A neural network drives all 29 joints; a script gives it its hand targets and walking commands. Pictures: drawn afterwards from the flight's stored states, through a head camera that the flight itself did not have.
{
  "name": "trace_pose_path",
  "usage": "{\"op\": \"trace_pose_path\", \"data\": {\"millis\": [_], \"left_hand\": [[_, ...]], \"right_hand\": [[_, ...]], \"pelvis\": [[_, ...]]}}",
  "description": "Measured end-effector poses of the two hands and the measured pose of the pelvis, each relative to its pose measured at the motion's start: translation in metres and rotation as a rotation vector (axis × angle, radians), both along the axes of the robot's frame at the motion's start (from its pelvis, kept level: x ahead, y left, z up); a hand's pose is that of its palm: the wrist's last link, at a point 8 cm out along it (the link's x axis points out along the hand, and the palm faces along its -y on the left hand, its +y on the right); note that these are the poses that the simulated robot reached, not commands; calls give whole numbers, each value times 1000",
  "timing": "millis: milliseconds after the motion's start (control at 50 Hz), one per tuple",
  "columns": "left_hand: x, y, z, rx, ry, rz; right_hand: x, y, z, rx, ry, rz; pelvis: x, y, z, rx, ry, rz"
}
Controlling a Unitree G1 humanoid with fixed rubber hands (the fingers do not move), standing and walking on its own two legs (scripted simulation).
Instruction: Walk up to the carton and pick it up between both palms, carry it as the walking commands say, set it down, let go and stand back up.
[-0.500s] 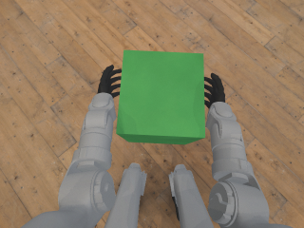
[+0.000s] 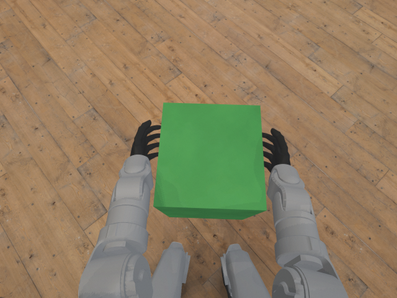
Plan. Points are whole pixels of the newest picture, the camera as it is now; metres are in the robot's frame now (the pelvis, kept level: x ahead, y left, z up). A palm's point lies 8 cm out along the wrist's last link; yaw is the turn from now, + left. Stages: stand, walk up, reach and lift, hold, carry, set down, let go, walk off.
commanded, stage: reach and lift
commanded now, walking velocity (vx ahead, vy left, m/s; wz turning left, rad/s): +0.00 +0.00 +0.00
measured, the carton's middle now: (208, 169) +0.39 +0.00 -0.12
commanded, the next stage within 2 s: none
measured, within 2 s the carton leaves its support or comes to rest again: neither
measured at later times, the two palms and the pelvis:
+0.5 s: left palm (130, 152) +0.37 +0.14 +0.03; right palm (293, 163) +0.35 -0.15 +0.02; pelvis +0.02 +0.00 +0.06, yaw +0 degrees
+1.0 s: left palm (118, 148) +0.35 +0.14 +0.10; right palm (314, 157) +0.34 -0.15 +0.10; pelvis +0.03 +0.00 +0.10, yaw +0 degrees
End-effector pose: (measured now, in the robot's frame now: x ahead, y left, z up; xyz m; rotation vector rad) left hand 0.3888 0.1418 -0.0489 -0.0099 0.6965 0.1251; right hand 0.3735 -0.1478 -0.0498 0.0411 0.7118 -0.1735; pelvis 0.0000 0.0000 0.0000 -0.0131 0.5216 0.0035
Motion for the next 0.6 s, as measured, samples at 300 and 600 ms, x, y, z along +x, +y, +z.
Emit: {"op": "trace_pose_path", "data": {"millis": [300,600], "left_hand": [[-12,0,44,4,-2,-3],[-24,0,89,13,-6,-7]], "right_hand": [[-12,0,45,-5,-3,2],[-24,0,89,-18,-6,10]], "pelvis": [[12,-2,38,6,-91,-2],[19,-2,68,11,-214,-5]]}}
